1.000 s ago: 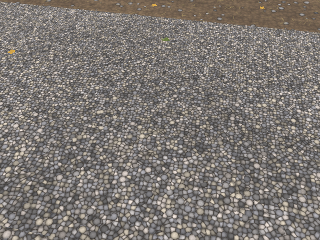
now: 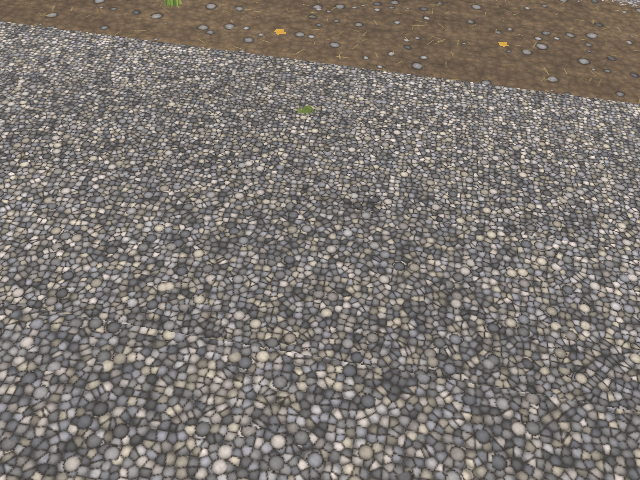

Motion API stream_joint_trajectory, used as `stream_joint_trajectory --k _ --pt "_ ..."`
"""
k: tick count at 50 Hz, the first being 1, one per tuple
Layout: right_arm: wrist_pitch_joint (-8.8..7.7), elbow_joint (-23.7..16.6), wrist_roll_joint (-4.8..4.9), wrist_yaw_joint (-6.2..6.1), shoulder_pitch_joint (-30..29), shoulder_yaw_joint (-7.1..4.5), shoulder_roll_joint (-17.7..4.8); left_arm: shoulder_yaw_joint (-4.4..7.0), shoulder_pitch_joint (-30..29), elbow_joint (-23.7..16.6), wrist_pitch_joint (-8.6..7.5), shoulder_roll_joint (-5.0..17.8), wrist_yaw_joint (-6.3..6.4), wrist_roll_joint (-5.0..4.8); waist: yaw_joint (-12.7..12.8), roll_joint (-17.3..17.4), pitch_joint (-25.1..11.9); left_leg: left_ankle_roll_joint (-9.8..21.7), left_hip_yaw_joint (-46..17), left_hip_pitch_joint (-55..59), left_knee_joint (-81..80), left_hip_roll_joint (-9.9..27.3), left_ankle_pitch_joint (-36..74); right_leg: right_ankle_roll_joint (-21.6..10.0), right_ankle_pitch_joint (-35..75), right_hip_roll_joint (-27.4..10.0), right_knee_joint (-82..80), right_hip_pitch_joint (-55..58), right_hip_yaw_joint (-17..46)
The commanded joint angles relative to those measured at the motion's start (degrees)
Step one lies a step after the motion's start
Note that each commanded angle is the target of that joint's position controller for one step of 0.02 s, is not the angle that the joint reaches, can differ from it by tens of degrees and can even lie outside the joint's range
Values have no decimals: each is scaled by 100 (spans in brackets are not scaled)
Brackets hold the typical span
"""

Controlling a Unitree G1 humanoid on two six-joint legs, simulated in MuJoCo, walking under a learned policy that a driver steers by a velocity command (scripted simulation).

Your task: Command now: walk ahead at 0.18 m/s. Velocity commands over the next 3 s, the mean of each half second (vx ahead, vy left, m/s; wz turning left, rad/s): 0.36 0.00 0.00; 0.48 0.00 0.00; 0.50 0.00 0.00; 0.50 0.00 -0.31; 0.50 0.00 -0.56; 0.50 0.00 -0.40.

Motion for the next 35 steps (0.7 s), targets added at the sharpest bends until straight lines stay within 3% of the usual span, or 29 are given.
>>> stream_joint_trajectory --k 1,3,5,8,9,11,12,13,14,15,16,17,18,19,20,21,22,23,24,25,26,27,29,30,33,35 --pt "5 -273 -8 -26 244 -264 -1049 143 420 -13 37 551 -30 65 69 556 -79 959 -1720 -191 -1048 1764 -304 -25 -106 -58 594 10 -116" --pt "110 -190 60 -61 382 -238 -859 91 -328 -353 -60 432 -50 -4 -127 634 584 940 -1963 104 -1439 1779 -1400 79 -828 -178 -553 -547 -91" --pt "104 -120 60 -116 595 -309 -964 69 -308 -381 -167 333 -11 -20 -213 529 455 1031 -2003 461 -1372 1824 -1048 136 -1008 -96 -908 -348 -209" --pt "60 -100 50 -71 609 -399 -1093 56 -145 -382 -283 296 -8 -63 -182 495 244 1123 -1943 558 -1281 1841 -875 16 -1200 -26 -1365 85 -368" --pt "-15 -186 1 -23 426 -429 -1102 93 146 -249 -327 343 -10 -69 -111 455 101 1126 -1717 342 -1194 1715 -510 11 -671 15 -1101 450 -511" --pt "-43 -185 25 30 229 -454 -1092 94 382 -204 -390 278 -15 -48 46 516 94 1056 -1512 -45 -952 1596 -342 -73 -763 77 -1490 933 -625" --pt "20 -131 89 29 183 -467 -1109 74 339 -296 -415 226 8 -48 168 574 309 971 -1560 -149 -812 1641 -255 -183 -1209 74 -2497 1114 -575" --pt "16 -215 69 19 -169 -497 -1132 103 946 -6 -430 201 36 -23 368 400 43 826 -1143 -501 -257 1360 475 -124 -169 351 -2510 2007 -974" --pt "36 -256 80 4 -419 -484 -1070 136 1569 186 -447 233 70 -30 677 379 -70 648 -888 -1078 482 1149 664 -187 -214 398 -3048 2810 -892" --pt "13 -358 45 48 -875 -419 -796 284 2584 524 -484 681 116 114 1148 -331 -159 334 -342 -2016 2452 777 859 -507 -129 -360 -3608 3719 173" --pt "-29 -497 -47 63 -662 -340 -413 295 2301 396 -580 1024 59 80 636 -1086 6 66 51 -3058 4060 72 -2021 -752 822 -1494 -3998 3869 1752" --pt "-32 -534 -30 31 -496 -368 -617 411 2164 359 -627 1347 34 -44 501 -1185 446 69 -334 -3699 4219 134 -2313 -1485 448 -2053 -4314 3322 2544" --pt "-16 -447 18 22 -776 -455 -995 326 1550 156 -683 960 -22 -65 301 -340 921 -47 -665 -3901 4436 492 -1665 -1594 134 -1912 -4532 3081 2280" --pt "6 -396 21 59 -885 -512 -1143 261 1074 -15 -731 759 -54 -98 144 -35 1009 -174 -730 -3794 4320 605 -1159 -1452 411 -1638 -4589 2884 1880" --pt "42 -299 13 94 -821 -570 -1216 226 879 -39 -780 694 -41 -68 15 104 1044 -257 -885 -3740 4150 703 -710 -1305 964 -1451 -4527 2896 1417" --pt "114 -289 -70 148 -924 -604 -1206 210 999 -35 -836 701 -18 -9 79 57 904 -363 -616 -3676 4133 653 -339 -1251 1254 -1218 -4418 2930 1018" --pt "172 -279 -108 176 -982 -585 -1060 199 1116 27 -875 678 -12 -21 71 12 755 -408 -512 -3508 4126 614 -65 -1189 1674 -1084 -4359 2875 794" --pt "170 -324 -69 162 -1199 -599 -973 152 1306 186 -947 525 24 -19 101 -11 777 -435 -780 -3661 3893 665 226 -990 1703 -979 -4215 3053 632" --pt "135 -489 5 149 -1535 -572 -892 124 1267 120 -1033 561 4 2 147 -158 832 -431 -571 -3593 3307 550 533 -887 1374 -704 -4369 2850 392" --pt "95 -573 -11 156 -1860 -559 -846 120 1315 154 -1091 565 9 2 247 -260 945 -428 -429 -3511 2986 521 928 -912 1391 -658 -4371 2693 399" --pt "98 -693 -30 169 -2159 -500 -764 132 1143 145 -1118 586 8 6 227 -181 1033 -430 -208 -2958 2214 443 1624 -841 806 -386 -4407 2005 185" --pt "95 -693 -89 229 -2187 -467 -639 93 1123 152 -1106 495 -2 -12 274 -112 892 -366 -54 -2367 1893 420 2382 -811 701 -319 -4301 1696 149" --pt "71 -543 -23 323 -1844 -428 -607 46 1050 191 -1082 442 20 -65 213 -192 659 -173 -37 -1356 1548 464 3689 -648 534 -279 -3859 1152 -10" --pt "60 -506 -15 324 -1831 -424 -663 33 1104 214 -1077 442 28 -60 274 -136 644 -125 -19 -1297 1541 478 3832 -625 438 -308 -3593 1195 32" --pt "18 -802 -65 244 -2506 -384 -735 -26 1718 419 -997 441 79 156 737 86 964 -162 64 -2164 944 538 3297 -749 421 -359 -2688 2146 245" --pt "-54 -879 -101 203 -2554 -316 -648 -35 1917 482 -915 502 181 257 775 276 1016 -283 34 -2085 57 553 3091 -787 646 -245 -1811 2636 215"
